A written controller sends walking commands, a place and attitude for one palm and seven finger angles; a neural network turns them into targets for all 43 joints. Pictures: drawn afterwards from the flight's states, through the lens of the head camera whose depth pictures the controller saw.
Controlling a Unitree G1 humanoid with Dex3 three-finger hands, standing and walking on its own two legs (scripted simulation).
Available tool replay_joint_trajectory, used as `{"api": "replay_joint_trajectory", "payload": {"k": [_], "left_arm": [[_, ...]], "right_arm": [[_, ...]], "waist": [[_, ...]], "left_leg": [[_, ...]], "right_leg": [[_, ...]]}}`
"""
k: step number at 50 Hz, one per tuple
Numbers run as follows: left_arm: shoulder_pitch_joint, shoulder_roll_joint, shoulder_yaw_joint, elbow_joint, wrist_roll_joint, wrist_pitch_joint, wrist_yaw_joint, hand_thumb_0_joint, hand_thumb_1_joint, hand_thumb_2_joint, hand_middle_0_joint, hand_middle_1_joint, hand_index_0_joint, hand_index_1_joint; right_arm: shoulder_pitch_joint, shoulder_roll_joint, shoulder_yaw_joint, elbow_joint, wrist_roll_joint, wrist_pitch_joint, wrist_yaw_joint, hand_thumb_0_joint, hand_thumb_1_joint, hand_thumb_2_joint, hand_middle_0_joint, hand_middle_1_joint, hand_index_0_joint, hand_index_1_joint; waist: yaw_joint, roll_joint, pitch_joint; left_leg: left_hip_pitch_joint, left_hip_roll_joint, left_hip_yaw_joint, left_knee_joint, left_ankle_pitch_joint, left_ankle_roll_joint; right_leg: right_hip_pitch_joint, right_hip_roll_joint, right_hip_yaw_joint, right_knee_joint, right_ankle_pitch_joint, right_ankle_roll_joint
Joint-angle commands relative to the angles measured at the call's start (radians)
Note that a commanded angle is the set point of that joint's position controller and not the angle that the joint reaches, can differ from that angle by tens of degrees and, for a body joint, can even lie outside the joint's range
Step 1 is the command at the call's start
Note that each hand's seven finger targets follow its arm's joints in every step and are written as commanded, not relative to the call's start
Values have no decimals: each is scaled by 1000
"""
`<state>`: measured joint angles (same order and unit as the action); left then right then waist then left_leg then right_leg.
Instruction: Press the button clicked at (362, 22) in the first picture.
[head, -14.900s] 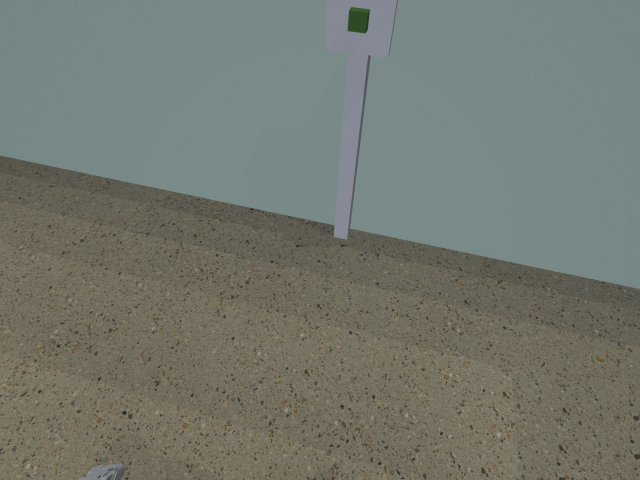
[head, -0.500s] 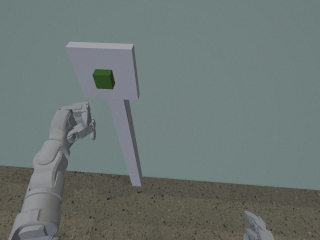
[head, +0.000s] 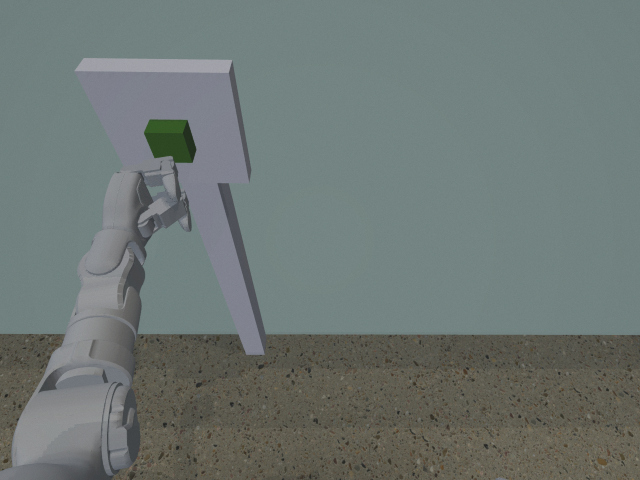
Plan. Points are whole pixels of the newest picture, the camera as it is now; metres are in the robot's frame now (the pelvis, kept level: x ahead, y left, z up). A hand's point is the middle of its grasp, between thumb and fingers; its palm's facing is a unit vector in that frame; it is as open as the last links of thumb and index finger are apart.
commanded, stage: aim a knuckle at the button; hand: left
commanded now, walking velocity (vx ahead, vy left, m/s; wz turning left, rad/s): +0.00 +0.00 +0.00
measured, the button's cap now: (172, 139) +0.52 +0.19 +0.14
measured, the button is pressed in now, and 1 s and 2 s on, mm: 0 0 13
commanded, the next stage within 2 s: press the button with the knuckle in 0.54 s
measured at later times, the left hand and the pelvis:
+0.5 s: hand (176, 215) +0.41 +0.18 +0.11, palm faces +0.00 -1.00 -0.01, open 3.1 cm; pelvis +0.00 +0.00 +0.00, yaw +1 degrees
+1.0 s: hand (183, 197) +0.44 +0.17 +0.11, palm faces -0.01 -1.00 -0.02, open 3.1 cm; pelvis +0.00 +0.00 +0.00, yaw +1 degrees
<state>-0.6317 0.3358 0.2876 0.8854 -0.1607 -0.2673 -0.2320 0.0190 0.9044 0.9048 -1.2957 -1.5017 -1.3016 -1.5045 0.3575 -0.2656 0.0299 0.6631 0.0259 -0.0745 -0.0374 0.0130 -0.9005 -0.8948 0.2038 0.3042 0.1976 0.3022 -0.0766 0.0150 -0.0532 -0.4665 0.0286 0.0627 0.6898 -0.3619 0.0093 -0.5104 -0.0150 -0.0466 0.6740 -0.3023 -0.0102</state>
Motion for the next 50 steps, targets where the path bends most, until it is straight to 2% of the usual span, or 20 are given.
{"api": "replay_joint_trajectory", "payload": {"k": [1, 3, 5, 7, 10, 13, 16, 17, 20, 24, 29, 31, 32, 35, 38, 40, 42, 45, 47, 50], "left_arm": [[-279, 253, 93, -218, -19, -72, -3, 0, 900, 900, -1300, -1500, -1300, -1500], [-326, 228, 65, -263, -23, -75, -8, 0, 900, 900, -1300, -1500, -1300, -1500], [-327, 236, 66, -338, -27, -88, -6, 0, 900, 900, -1300, -1500, -1300, -1500], [-344, 188, 26, -376, -34, -86, -6, 0, 900, 900, -1300, -1500, -1300, -1500], [-304, 176, 21, -354, -40, -70, 1, 0, 900, 900, -1300, -1500, -1300, -1500], [-344, 145, -10, -299, -34, -48, 6, 0, 900, 900, -1300, -1500, -1300, -1500], [-355, 176, 14, -329, -23, -55, 20, 0, 900, 900, -1300, -1500, -1300, -1500], [-342, 151, -3, -332, -24, -56, 18, 0, 900, 900, -1300, -1500, -1300, -1500], [-333, 176, 21, -303, -31, -61, 19, 0, 900, 900, -1300, -1500, -1300, -1500], [-328, 176, 18, -301, -22, -57, 12, 0, 900, 900, -1300, -1500, -1300, -1500], [-355, 170, 12, -295, -34, -54, 4, 0, 900, 900, -1300, -1500, -1300, -1500], [-367, 186, 14, -312, -30, -59, 0, 0, 900, 900, -1300, -1500, -1300, -1500], [-378, 147, -18, -323, -30, -59, -3, 0, 900, 900, -1300, -1500, -1300, -1500], [-444, 169, -9, -257, -33, -57, 1, 0, 900, 900, -1300, -1500, -1300, -1500], [-482, 195, 13, -234, -24, -69, 1, 0, 900, 900, -1300, -1500, -1300, -1500], [-466, 235, 39, -201, -20, -74, 0, 0, 900, 900, -1300, -1500, -1300, -1500], [-502, 200, 10, -168, -17, -76, -5, 0, 900, 900, -1300, -1500, -1300, -1500], [-498, 238, 47, -121, -14, -84, -3, 0, 900, 900, -1300, -1500, -1300, -1500], [-540, 203, 13, -122, -9, -89, -6, 0, 900, 900, -1300, -1500, -1300, -1500], [-563, 237, 43, -74, -4, -93, 4, 0, 900, 900, -1300, -1500, -1300, -1500]], "right_arm": [[21, -145, -56, -140, 6, -23, -3, 0, -900, -900, 200, 300, 200, 300], [13, -140, -57, -145, 9, -17, -5, 0, -900, -900, 200, 300, 200, 300], [10, -139, -62, -151, 10, -17, -8, 0, -900, -900, 200, 300, 200, 300], [5, -130, -60, -147, 13, -22, -8, 0, -900, -900, 200, 300, 200, 300], [9, -136, -62, -133, 13, -23, -11, 0, -900, -900, 200, 300, 200, 300], [-3, -136, -57, -122, 18, -22, -13, 0, -900, -900, 200, 300, 200, 300], [-8, -134, -56, -130, 12, -22, -12, 0, -900, -900, 200, 300, 200, 300], [-15, -129, -53, -135, 13, -24, -10, 0, -900, -900, 200, 300, 200, 300], [-20, -134, -50, -138, 11, -21, -12, 0, -900, -900, 200, 300, 200, 300], [-33, -130, -48, -151, 15, -17, -12, 0, -900, -900, 200, 300, 200, 300], [-38, -132, -46, -154, 16, -15, -13, 0, -900, -900, 200, 300, 200, 300], [-39, -132, -45, -155, 17, -14, -16, 0, -900, -900, 200, 300, 200, 300], [-40, -127, -43, -157, 17, -17, -14, 0, -900, -900, 200, 300, 200, 300], [-24, -136, -44, -131, 16, -15, -22, 0, -900, -900, 200, 300, 200, 300], [-13, -136, -45, -121, 12, -18, -22, 0, -900, -900, 200, 300, 200, 300], [2, -143, -44, -116, 9, -13, -21, 0, -900, -900, 200, 300, 200, 300], [4, -138, -41, -112, 10, -13, -17, 0, -900, -900, 200, 300, 200, 300], [28, -149, -49, -109, 6, -8, -15, 0, -900, -900, 200, 300, 200, 300], [28, -141, -48, -110, 7, -8, -13, 0, -900, -900, 200, 300, 200, 300], [59, -152, -53, -98, 2, -2, -10, 0, -900, -900, 200, 300, 200, 300]], "waist": [[40, -21, -340], [23, 2, -328], [28, 24, -358], [17, 74, -355], [8, 2, -330], [-7, 3, -257], [14, 41, -318], [14, 43, -328], [14, -34, -305], [25, 29, -309], [13, -12, -293], [16, 26, -312], [9, 50, -319], [-16, -25, -277], [-6, 31, -327], [-4, -2, -342], [-15, 32, -315], [-12, -6, -337], [-20, 49, -340], [-28, -17, -335]], "left_leg": [[70, -25, -43, -87, 316, 12], [78, -25, -38, -90, 283, 13], [112, -23, -43, -89, 314, 14], [155, -19, -50, -92, 323, 9], [149, -16, -55, -94, 319, 12], [121, -20, -56, -104, 241, 12], [143, -25, -60, -97, 257, 10], [149, -26, -57, -94, 267, 10], [119, -23, -57, -94, 258, 13], [123, -28, -53, -90, 267, 9], [106, -27, -54, -87, 236, 12], [118, -29, -56, -84, 250, 11], [131, -30, -54, -81, 259, 10], [100, -27, -61, -76, 218, 15], [110, -32, -61, -72, 231, 12], [94, -31, -64, -64, 248, 13], [85, -32, -60, -63, 233, 11], [76, -29, -63, -56, 244, 14], [81, -31, -58, -54, 247, 11], [57, -27, -64, -49, 247, 13]], "right_leg": [[252, 22, 28, -48, 364, -15], [231, 24, 32, -57, 336, -12], [243, 27, 30, -56, 347, -16], [212, 29, 23, -63, 334, -17], [209, 33, 16, -72, 332, -14], [162, 29, 13, -84, 267, -13], [189, 25, 19, -71, 276, -19], [197, 24, 19, -70, 290, -19], [208, 26, 19, -68, 295, -15], [206, 20, 24, -62, 308, -19], [198, 21, 23, -67, 288, -15], [202, 19, 26, -61, 297, -19], [195, 20, 25, -61, 304, -18], [164, 24, 25, -71, 264, -12], [180, 20, 28, -59, 276, -16], [197, 22, 29, -52, 293, -15], [166, 22, 29, -52, 283, -14], [169, 27, 27, -44, 286, -16], [153, 25, 29, -41, 290, -15], [146, 30, 24, -37, 284, -12]]}}
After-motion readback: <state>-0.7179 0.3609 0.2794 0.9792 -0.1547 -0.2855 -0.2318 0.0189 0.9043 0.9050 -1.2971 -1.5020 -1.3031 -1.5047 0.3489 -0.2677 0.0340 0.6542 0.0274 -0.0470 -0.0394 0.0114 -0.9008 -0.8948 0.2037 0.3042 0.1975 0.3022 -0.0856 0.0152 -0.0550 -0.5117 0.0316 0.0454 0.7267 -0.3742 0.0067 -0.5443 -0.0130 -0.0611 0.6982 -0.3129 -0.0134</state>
